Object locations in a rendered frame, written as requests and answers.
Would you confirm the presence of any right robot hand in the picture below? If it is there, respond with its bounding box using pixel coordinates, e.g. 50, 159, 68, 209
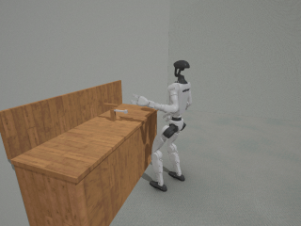
162, 112, 172, 122

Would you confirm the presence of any left robot forearm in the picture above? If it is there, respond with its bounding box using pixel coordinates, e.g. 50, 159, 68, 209
147, 100, 177, 113

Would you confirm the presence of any left robot hand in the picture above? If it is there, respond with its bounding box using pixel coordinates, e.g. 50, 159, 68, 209
130, 94, 148, 106

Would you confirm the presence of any left robot upper arm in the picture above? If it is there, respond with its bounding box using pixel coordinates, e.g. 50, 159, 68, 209
167, 83, 179, 114

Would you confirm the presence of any right robot upper arm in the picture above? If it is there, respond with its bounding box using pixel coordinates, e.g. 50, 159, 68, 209
186, 82, 192, 107

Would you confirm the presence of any tap lever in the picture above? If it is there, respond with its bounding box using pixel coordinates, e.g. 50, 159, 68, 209
114, 109, 128, 114

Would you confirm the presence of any counter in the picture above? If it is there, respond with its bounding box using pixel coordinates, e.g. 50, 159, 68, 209
0, 80, 159, 226

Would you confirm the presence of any robot left thigh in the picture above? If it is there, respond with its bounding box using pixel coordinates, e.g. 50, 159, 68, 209
151, 124, 176, 160

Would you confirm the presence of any left robot foot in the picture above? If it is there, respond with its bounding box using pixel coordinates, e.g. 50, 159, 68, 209
150, 181, 167, 192

